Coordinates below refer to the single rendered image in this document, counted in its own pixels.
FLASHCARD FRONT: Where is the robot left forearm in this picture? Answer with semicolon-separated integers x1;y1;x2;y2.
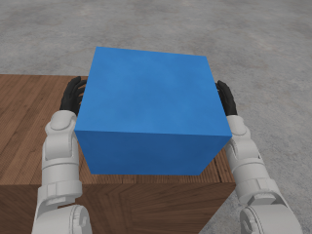
31;110;83;234

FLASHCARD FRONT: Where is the robot left hand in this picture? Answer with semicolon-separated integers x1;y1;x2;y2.
59;76;88;117

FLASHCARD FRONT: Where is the robot left upper arm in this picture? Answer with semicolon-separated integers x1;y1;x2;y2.
32;204;93;234

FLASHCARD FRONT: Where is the robot right upper arm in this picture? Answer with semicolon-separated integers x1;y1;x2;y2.
239;204;302;234

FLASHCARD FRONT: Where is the carton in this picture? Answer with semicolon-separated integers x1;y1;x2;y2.
74;46;233;176

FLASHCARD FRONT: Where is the robot right forearm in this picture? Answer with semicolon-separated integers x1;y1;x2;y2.
223;115;303;234

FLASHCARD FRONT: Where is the pedestal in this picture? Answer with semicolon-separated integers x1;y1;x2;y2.
0;74;237;234

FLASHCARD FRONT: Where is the robot right hand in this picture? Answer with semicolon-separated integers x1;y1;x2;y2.
215;80;238;116

